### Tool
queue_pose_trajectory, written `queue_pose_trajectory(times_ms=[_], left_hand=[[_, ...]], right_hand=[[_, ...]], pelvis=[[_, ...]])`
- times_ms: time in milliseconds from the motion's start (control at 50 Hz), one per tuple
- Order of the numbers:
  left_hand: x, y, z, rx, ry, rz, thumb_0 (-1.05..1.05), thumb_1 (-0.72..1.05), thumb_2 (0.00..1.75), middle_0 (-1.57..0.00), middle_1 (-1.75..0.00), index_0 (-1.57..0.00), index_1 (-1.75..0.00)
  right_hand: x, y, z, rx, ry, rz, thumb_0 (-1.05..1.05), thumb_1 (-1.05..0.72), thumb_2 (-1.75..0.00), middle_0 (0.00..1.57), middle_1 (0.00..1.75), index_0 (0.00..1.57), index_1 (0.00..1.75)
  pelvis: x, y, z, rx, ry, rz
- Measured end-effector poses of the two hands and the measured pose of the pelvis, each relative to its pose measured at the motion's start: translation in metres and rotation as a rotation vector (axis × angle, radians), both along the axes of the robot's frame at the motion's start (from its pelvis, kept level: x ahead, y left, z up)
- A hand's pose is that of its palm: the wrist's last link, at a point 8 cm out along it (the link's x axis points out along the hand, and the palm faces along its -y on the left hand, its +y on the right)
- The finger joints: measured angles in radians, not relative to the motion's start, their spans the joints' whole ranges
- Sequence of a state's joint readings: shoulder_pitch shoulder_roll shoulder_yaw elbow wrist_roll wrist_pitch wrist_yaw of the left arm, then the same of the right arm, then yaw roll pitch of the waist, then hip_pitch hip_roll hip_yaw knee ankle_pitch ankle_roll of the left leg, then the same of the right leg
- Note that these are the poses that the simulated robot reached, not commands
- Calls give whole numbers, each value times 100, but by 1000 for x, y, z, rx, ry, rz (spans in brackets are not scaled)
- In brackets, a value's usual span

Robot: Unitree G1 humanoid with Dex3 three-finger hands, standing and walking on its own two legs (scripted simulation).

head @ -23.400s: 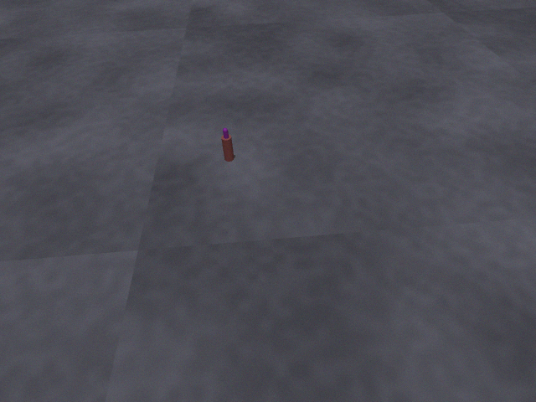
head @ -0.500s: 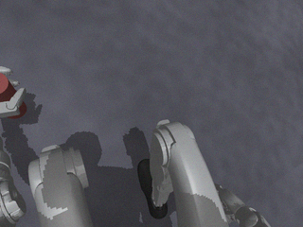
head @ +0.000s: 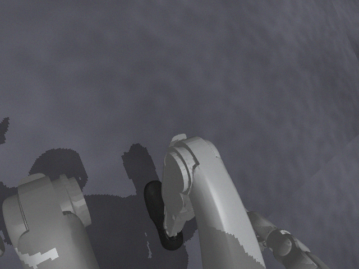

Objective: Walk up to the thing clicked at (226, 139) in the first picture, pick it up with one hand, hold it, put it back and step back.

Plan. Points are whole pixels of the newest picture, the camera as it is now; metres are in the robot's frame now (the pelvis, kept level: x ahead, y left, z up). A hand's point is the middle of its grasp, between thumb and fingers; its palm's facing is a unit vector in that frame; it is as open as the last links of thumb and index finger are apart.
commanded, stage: lower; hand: left
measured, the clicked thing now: out of the picture +0.46 +0.28 -0.15
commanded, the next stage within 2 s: loosen in 0.42 s
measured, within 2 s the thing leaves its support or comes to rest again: rests again in 0.78 s
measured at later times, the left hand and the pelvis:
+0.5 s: hand out of the picture +0.46 +0.27 -0.17, palm faces +0.25 -0.97 -0.03, open 7.4 cm; pelvis +0.00 +0.01 +0.00, yaw -2 degrees
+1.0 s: hand out of the picture +0.47 +0.27 -0.16, palm faces +0.27 -0.96 -0.01, open 10.8 cm; pelvis -0.01 +0.01 +0.00, yaw -3 degrees
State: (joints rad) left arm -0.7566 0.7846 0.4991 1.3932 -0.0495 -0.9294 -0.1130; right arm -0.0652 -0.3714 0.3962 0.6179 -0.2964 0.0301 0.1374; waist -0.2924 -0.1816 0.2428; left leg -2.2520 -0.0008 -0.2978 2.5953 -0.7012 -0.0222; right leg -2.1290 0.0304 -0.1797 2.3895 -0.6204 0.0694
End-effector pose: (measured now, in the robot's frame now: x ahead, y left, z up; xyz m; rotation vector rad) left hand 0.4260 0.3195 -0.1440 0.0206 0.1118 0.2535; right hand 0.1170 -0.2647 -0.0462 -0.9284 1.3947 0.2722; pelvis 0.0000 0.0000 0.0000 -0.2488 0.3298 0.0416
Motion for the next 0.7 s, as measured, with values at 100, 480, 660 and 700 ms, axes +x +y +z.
queue_pose_trajectory(times_ms=[100,480,660,700], left_hand=[[-1,-1,-8,-14,-2,19,-1,-6,106,-86,-100,-89,-101],[3,-4,-24,0,-10,-2,-1,-6,106,-86,-100,-89,-101],[4,-5,-27,-14,-27,23,-1,-4,103,-86,-99,-89,-100],[4,-4,-27,-20,-34,34,0,-2,98,-85,-96,-89,-97]], right_hand=[[2,3,2,-8,1,30,0,-91,-90,20,30,21,30],[3,14,12,-56,21,93,0,-90,-90,20,30,21,30],[4,17,15,-62,25,112,0,-90,-90,20,30,21,30],[5,18,16,-62,26,116,0,-91,-90,20,30,21,30]], pelvis=[[-1,0,-2,-6,-15,-5],[-4,8,-2,-48,-50,-19],[-5,8,-2,-56,-60,-25],[-5,8,-2,-56,-61,-26]])
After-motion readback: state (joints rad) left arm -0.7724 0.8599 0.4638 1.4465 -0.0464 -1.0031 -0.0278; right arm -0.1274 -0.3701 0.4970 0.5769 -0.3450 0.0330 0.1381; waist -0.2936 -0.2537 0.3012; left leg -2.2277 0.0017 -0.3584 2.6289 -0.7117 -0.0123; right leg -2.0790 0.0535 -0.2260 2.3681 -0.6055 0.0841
